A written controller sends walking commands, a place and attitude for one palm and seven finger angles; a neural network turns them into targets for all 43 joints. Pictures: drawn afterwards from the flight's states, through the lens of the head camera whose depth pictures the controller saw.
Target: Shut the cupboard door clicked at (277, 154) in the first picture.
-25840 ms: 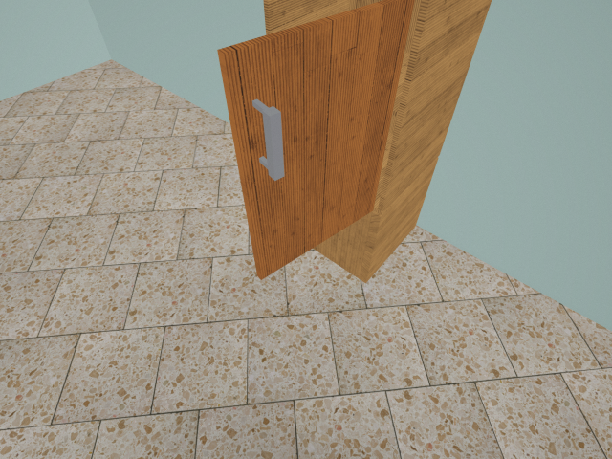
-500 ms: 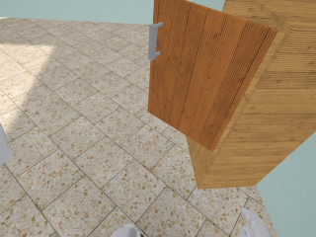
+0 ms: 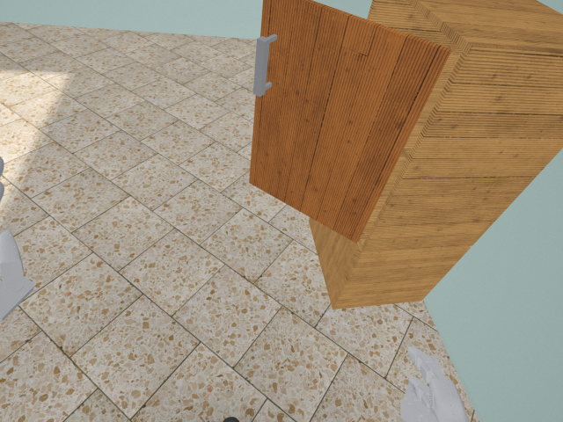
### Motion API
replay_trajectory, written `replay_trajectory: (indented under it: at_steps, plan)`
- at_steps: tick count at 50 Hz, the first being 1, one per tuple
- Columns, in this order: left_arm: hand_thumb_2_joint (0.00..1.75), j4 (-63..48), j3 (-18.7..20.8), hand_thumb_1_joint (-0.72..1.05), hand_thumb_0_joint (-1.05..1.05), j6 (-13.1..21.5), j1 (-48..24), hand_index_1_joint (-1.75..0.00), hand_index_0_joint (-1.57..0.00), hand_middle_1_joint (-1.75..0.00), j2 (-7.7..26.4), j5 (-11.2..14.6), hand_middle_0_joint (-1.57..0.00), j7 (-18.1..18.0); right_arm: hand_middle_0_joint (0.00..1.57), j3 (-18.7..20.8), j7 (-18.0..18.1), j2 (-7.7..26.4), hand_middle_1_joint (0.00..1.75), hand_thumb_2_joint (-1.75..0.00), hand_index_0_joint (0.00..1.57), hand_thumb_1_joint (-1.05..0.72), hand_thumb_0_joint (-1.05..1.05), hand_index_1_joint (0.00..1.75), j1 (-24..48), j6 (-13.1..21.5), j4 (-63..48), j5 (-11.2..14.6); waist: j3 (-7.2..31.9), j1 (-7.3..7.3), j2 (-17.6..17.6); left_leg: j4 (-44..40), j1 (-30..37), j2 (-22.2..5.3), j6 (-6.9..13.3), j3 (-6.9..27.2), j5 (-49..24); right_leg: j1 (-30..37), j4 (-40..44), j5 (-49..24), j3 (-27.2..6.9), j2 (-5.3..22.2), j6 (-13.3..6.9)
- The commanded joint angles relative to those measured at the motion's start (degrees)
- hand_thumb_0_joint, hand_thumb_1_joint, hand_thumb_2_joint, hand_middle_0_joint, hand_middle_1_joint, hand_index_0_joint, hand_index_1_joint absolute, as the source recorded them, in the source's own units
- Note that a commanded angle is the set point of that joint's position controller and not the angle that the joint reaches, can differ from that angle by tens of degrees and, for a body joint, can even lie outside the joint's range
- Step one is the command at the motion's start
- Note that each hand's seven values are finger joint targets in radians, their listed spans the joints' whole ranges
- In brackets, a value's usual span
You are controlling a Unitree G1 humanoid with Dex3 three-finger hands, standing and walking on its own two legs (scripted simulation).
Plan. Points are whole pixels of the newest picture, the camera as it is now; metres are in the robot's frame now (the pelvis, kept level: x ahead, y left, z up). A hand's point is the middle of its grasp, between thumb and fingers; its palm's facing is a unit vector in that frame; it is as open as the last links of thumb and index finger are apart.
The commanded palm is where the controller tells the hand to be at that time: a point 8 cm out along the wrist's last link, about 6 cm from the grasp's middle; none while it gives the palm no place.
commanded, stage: stop stepping back and stand still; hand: left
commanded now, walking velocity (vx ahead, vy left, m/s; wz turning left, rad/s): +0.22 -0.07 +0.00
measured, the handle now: (266, 65) +0.86 +0.11 +0.09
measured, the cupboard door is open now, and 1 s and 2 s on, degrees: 48 48 48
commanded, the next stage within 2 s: let the arm hang, fingers relaxed in 0.94 s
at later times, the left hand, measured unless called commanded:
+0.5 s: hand out of the picture +0.08 +0.28 +0.18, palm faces +0.41 -0.80 -0.44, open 7.4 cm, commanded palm +0.05 +0.32 +0.18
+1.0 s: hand out of the picture +0.09 +0.30 +0.17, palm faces +0.44 -0.77 -0.45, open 7.4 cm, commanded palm +0.04 +0.33 +0.18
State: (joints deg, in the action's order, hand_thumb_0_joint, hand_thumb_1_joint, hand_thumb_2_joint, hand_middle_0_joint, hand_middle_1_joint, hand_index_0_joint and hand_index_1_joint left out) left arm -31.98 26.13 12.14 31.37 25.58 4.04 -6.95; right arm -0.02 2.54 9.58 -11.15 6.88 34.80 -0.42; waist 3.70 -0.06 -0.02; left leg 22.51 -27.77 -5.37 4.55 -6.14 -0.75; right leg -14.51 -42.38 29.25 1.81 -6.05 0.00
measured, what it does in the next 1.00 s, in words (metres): walks backwards: right foot, then left foot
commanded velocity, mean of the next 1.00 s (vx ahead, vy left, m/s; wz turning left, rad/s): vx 0.15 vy -0.05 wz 0.00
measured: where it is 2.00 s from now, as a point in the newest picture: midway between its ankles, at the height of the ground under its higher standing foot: outside the picture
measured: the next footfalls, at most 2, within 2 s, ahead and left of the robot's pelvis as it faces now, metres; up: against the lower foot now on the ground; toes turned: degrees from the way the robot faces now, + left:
right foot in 0.12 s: -0.14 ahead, -0.12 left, +0.00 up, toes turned -4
left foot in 0.58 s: -0.03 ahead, +0.17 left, +0.00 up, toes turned +2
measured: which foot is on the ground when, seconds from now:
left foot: down 0.00-0.40, up 0.42-0.56, down 0.58-1.00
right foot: up 0.00-0.10, down 0.12-0.58, up 0.60-0.84, down 0.86-1.00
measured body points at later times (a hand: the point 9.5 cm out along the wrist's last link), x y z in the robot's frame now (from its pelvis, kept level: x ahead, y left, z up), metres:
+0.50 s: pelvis -0.10 +0.02 -0.02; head -0.13 +0.06 +0.43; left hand +0.05 +0.32 +0.20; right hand -0.01 -0.22 -0.11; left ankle -0.01 +0.11 -0.70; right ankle -0.18 -0.11 -0.74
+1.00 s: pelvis -0.12 +0.04 +0.00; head -0.13 +0.04 +0.45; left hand +0.06 +0.34 +0.19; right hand +0.01 -0.20 -0.10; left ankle -0.07 +0.16 -0.71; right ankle -0.15 -0.03 -0.74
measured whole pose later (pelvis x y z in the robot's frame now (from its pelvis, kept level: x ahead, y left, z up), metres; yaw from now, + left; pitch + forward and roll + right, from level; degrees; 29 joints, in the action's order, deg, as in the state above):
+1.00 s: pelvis -0.12 +0.04 +0.00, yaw -4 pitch +0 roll +0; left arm -25.6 23.6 9.0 31.2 23.7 2.2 -10.3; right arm -1.1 3.5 11.7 -14.7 1.6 38.2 -0.1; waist 2.7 -1.4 -0.1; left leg 45.7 -24.8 -1.8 -0.9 -2.1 20.7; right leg -10.5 -28.5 17.9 4.5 -2.3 -4.2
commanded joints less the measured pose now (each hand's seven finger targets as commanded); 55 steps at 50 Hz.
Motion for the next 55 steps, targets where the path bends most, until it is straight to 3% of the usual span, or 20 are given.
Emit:
replay_trajectory:
  at_steps: [1, 3, 6, 8, 14, 18, 20, 21, 22, 24, 27, 29, 31, 36, 40, 43, 44, 51, 52, 55]
  plan:
    - [0.90, -13.62, 4.32, 0.90, 0.00, 3.23, -2.34, -0.30, -0.20, -0.30, 8.55, 0.84, -0.20, -1.60, 0.20, 3.09, 0.51, 9.25, 0.30, -0.90, 0.20, -0.90, 0.00, 0.30, 3.98, 2.64, -6.67, -0.49, 8.36, -0.50, -15.11, -15.83, 11.91, -8.41, -6.93, 10.40, 24.59, 6.47, 17.95, -0.92, 2.91, -0.26, -0.86]
    - [0.90, -13.25, 7.42, 0.90, 0.00, 2.66, 0.11, -0.30, -0.20, -0.30, 11.98, 0.25, -0.20, -2.00, 0.20, 3.34, 0.33, 9.03, 0.30, -0.90, 0.20, -0.90, 0.00, 0.30, 2.37, 1.34, -6.84, -0.53, 8.53, -0.11, -9.91, -7.83, 14.06, -2.11, -9.47, 5.12, 22.67, 6.18, 27.46, -4.34, 0.72, 2.96, -2.66]
    - [0.90, -14.54, 11.94, 0.90, 0.00, 3.10, -2.63, -0.30, -0.20, -0.30, 17.09, 0.46, -0.20, -3.66, 0.20, 2.26, 0.77, 8.03, 0.30, -0.90, 0.20, -0.90, 0.00, 0.30, 2.12, 0.07, -6.47, -0.85, 8.35, -0.03, 1.80, 16.04, 21.00, 1.61, -7.11, 3.00, 14.41, -8.73, 30.04, -12.63, -10.24, 19.66, -8.98]
    - [0.90, -11.45, 6.41, 0.90, 0.00, 0.32, -3.86, -0.30, -0.20, -0.30, 11.74, 0.62, -0.20, -2.62, 0.20, 3.28, 1.39, 8.72, 0.30, -0.90, 0.20, -0.90, 0.00, 0.30, 1.57, 0.25, -6.21, 0.88, 6.91, 0.73, 8.87, 20.65, 21.06, 3.98, -6.54, 5.82, 14.32, -11.68, 26.56, -3.56, -9.51, 16.86, -9.85]
    - [0.90, -9.12, 5.35, 0.90, 0.00, -1.27, -10.02, -0.30, -0.20, -0.30, 11.93, -0.76, -0.20, -2.66, 0.20, 1.88, 3.05, 9.62, 0.30, -0.90, 0.20, -0.90, 0.00, 0.30, 4.88, -0.36, -6.15, 0.53, -8.45, 2.22, -9.72, -3.85, 11.40, -0.52, -8.82, 14.50, 37.83, -12.94, 16.01, 13.35, 2.00, 4.14, -4.85]
    - [0.90, -12.61, 9.78, 0.90, 0.00, -0.28, -5.06, -0.30, -0.20, -0.30, 15.35, -0.22, -0.20, -2.15, 0.20, 2.65, 2.25, 8.91, 0.30, -0.90, 0.20, -0.90, 0.00, 0.30, 3.52, 0.57, -7.50, 0.20, -1.49, -1.32, -16.05, -13.39, -2.61, 0.28, -13.04, 12.10, 41.24, 9.67, 10.65, 9.01, 5.30, -2.54, -4.28]
    - [0.90, -15.48, 9.77, 0.90, 0.00, 1.44, 2.15, -0.30, -0.20, -0.30, 14.27, -0.01, -0.20, -1.53, 0.20, 3.39, 1.19, 7.46, 0.30, -0.90, 0.20, -0.90, 0.00, 0.30, 1.28, 0.20, -6.63, 1.40, 1.73, -0.75, 6.40, 28.11, 11.77, 8.38, -10.96, -0.66, 21.22, -10.08, 26.44, 15.95, -11.58, 12.19, -10.42]
    - [0.90, -16.35, 9.98, 0.90, 0.00, 1.67, 2.28, -0.30, -0.20, -0.30, 14.67, 0.19, -0.20, -1.75, 0.20, 4.44, 1.11, 8.59, 0.30, -0.90, 0.20, -0.90, 0.00, 0.30, 2.53, -0.44, -5.39, 1.80, -3.43, -0.66, 18.22, 50.70, 7.29, 6.63, -8.74, 9.59, 21.27, -22.77, 32.87, 20.70, -28.49, 25.81, -17.67]
    - [0.90, -16.43, 9.70, 0.90, 0.00, 1.77, -1.92, -0.30, -0.20, -0.30, 13.40, -0.45, -0.20, -1.99, 0.20, 4.01, 1.00, 9.32, 0.30, -0.90, 0.20, -0.90, 0.00, 0.30, 2.04, -1.32, -4.95, 0.95, -8.67, 1.01, 13.64, 53.87, -3.47, 2.94, -7.06, 12.92, 20.88, -20.26, 32.78, 16.49, -27.81, 26.42, -18.82]
    - [0.90, -11.44, 7.09, 0.90, 0.00, 2.07, -9.68, -0.30, -0.20, -0.30, 11.21, -2.21, -0.20, -3.22, 0.20, 1.91, 0.77, 7.66, 0.30, -0.90, 0.20, -0.90, 0.00, 0.30, 1.53, -1.16, -5.02, -0.35, -8.68, 2.49, 4.36, 31.45, -3.48, -1.64, -5.11, 10.22, 24.81, -9.97, 25.35, 6.65, -15.86, 22.64, -12.42]
    - [0.90, -3.86, 2.38, 0.90, 0.00, 1.52, -18.40, -0.30, -0.20, -0.30, 9.24, -2.99, -0.20, -4.74, 0.20, 2.80, 2.68, 9.78, 0.30, -0.90, 0.20, -0.90, 0.00, 0.30, 0.57, 0.75, -2.99, 0.43, -5.74, 2.86, -6.46, 9.02, 16.56, 3.43, -4.10, 2.55, 20.48, -11.21, 10.77, 2.14, -3.57, 12.99, -6.11]
    - [0.90, -6.59, 1.80, 0.90, 0.00, 1.54, -17.98, -0.30, -0.20, -0.30, 9.38, -2.75, -0.20, -4.77, 0.20, 3.05, 3.11, 11.64, 0.30, -0.90, 0.20, -0.90, 0.00, 0.30, 1.36, 1.79, -6.41, 1.26, -3.89, 1.84, -19.66, -5.47, 21.53, -12.76, 3.14, 32.14, 21.30, -18.35, -9.22, 2.97, 0.82, 3.84, -0.64]
    - [0.90, -6.46, 3.92, 0.90, 0.00, 1.71, -11.60, -0.30, -0.20, -0.30, 10.81, -1.88, -0.20, -3.59, 0.20, 2.14, 2.41, 9.43, 0.30, -0.90, 0.20, -0.90, 0.00, 0.30, 2.32, 1.99, -5.63, 0.06, -2.74, 1.84, -10.86, -13.75, 10.33, -15.18, 2.70, 39.67, 41.09, -13.55, -17.43, 0.19, -4.68, 5.08, -0.66]
    - [0.90, -15.97, 4.91, 0.90, 0.00, 1.77, -0.94, -0.30, -0.20, -0.30, 9.81, -1.75, -0.20, -2.74, 0.20, 1.35, 0.34, 8.01, 0.30, -0.90, 0.20, -0.90, 0.00, 0.30, 5.30, 0.95, -6.60, -0.31, 0.33, 0.00, -16.47, -14.29, -0.05, -8.29, -0.03, 15.81, 39.16, 3.24, -3.57, -5.57, 2.84, 3.32, -1.13]
    - [0.90, -10.64, 6.43, 0.90, 0.00, -0.51, 1.66, -0.30, -0.20, -0.30, 10.44, -1.75, -0.20, -3.32, 0.20, 1.38, 1.27, 7.53, 0.30, -0.90, 0.20, -0.90, 0.00, 0.30, 3.37, -1.81, -7.80, -0.13, -0.49, 0.92, -11.76, -6.48, -4.15, -4.09, -2.67, 9.64, 39.33, 13.87, 15.55, -4.09, 4.07, 3.03, -2.21]
    - [0.90, -6.74, 9.39, 0.90, 0.00, -0.97, -1.51, -0.30, -0.20, -0.30, 13.04, -1.37, -0.20, -4.27, 0.20, 1.56, 1.60, 7.33, 0.30, -0.90, 0.20, -0.90, 0.00, 0.30, 1.69, -3.28, -7.35, -0.62, -1.02, 1.47, 3.71, 22.05, -6.59, 3.03, -4.94, 4.74, 23.53, 7.84, 31.69, -0.85, -27.15, 23.23, -12.01]
    - [0.90, -5.70, 6.94, 0.90, 0.00, -0.64, -4.17, -0.30, -0.20, -0.30, 11.22, -1.14, -0.20, -4.64, 0.20, 1.65, 1.39, 7.25, 0.30, -0.90, 0.20, -0.90, 0.00, 0.30, 1.81, -2.61, -6.70, -0.03, -0.70, 1.14, 7.74, 27.90, -7.85, 3.76, -5.56, 5.71, 24.23, 8.26, 30.83, -5.27, -29.09, 25.58, -13.62]
    - [0.90, -4.92, 0.54, 0.90, 0.00, 0.54, -9.82, -0.30, -0.20, -0.30, 7.60, -2.65, -0.20, -4.58, 0.20, 1.52, 2.71, 8.12, 0.30, -0.90, 0.20, -0.90, 0.00, 0.30, 4.50, -0.95, -6.27, 0.66, -3.11, 0.09, 5.31, 12.40, 7.53, 4.01, -4.41, 1.75, 15.35, 3.37, 22.26, -27.64, -9.24, 17.73, -7.10]
    - [0.90, 37.87, -18.91, 0.90, 0.00, -7.62, -10.00, -0.30, -0.20, -0.30, -3.44, -7.43, -0.20, 4.11, 0.20, 3.22, -4.02, 15.24, 0.30, -0.90, 0.20, -0.90, 0.00, 0.30, 3.27, 1.85, 4.19, -0.67, -6.91, 3.65, 1.29, 14.24, 6.96, -0.79, -3.86, 4.66, 0.16, -3.20, 9.71, -45.38, 1.91, 19.80, -4.09]
    - [0.90, 43.00, -21.87, 0.90, 0.00, -12.74, -7.18, -0.30, -0.20, -0.30, -9.51, -5.36, -0.20, 5.90, 0.20, 2.43, -2.60, 13.90, 0.30, -0.90, 0.20, -0.90, 0.00, 0.30, -0.08, -3.44, 2.14, -0.65, 2.09, -0.50, -0.38, 9.58, 9.75, -7.96, 1.71, 14.91, -15.84, -0.90, 3.34, -16.63, 1.09, 10.10, 0.40]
